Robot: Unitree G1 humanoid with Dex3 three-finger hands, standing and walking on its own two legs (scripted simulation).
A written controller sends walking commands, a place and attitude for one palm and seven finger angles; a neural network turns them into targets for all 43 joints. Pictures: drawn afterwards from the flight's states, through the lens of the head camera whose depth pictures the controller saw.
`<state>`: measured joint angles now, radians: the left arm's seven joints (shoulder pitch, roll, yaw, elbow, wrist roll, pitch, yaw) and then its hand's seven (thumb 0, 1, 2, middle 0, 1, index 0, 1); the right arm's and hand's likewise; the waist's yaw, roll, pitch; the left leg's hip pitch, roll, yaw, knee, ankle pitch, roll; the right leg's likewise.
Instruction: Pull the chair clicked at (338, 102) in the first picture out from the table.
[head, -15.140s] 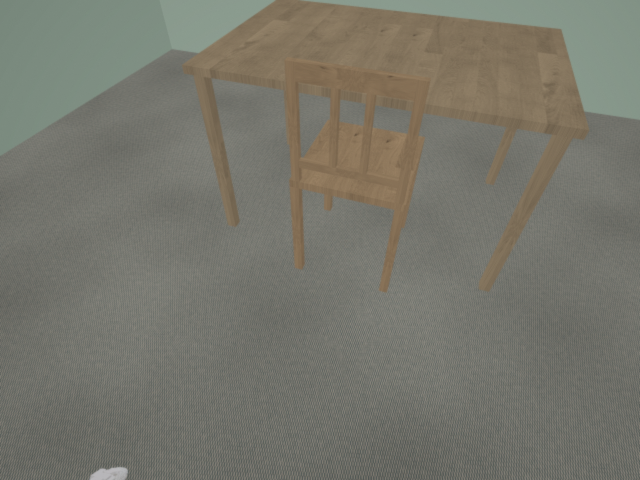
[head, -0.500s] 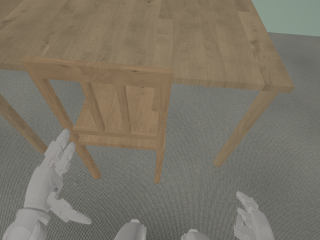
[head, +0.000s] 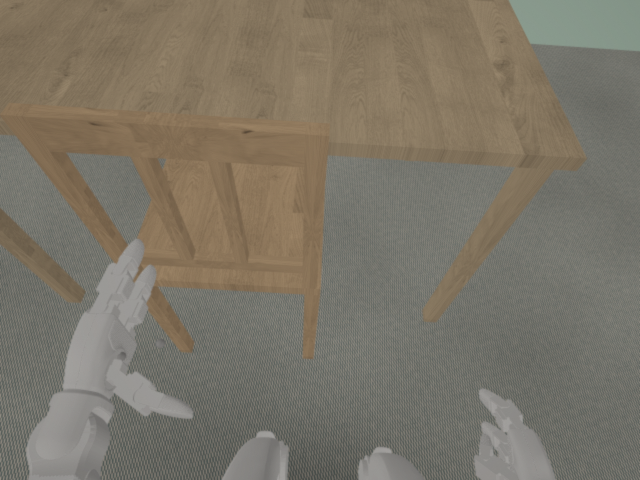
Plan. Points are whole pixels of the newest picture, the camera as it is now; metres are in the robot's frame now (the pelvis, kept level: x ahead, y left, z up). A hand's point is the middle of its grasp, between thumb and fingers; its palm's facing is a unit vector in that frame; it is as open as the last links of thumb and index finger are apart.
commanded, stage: aim the fingers beside a spindle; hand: left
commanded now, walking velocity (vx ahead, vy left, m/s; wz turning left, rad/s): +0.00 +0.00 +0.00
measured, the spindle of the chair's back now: (169, 212) +0.48 +0.25 -0.02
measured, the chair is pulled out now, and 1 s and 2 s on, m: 0.00 0.00 0.00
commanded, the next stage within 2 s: none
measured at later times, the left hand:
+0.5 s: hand (202, 323) +0.30 +0.16 +0.02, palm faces -0.03 -1.00 -0.03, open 16.9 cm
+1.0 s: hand (232, 300) +0.34 +0.13 -0.01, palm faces -0.04 -1.00 -0.03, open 16.9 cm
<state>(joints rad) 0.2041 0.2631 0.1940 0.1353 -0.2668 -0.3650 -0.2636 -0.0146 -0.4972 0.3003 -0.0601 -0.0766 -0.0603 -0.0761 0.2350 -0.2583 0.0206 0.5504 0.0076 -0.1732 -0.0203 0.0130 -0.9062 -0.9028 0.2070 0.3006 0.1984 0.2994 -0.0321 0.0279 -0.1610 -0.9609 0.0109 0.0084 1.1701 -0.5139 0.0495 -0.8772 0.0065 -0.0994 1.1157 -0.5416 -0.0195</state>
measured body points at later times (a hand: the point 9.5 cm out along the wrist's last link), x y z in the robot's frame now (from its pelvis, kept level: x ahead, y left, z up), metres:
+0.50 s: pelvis -0.01 +0.00 -0.01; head +0.08 +0.01 +0.43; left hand +0.29 +0.21 +0.02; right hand +0.16 -0.24 -0.10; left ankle +0.03 +0.09 -0.65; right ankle +0.00 -0.11 -0.65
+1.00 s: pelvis -0.01 +0.00 -0.03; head +0.10 +0.01 +0.41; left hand +0.33 +0.19 +0.00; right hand +0.14 -0.25 -0.13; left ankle +0.03 +0.09 -0.65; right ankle +0.00 -0.11 -0.65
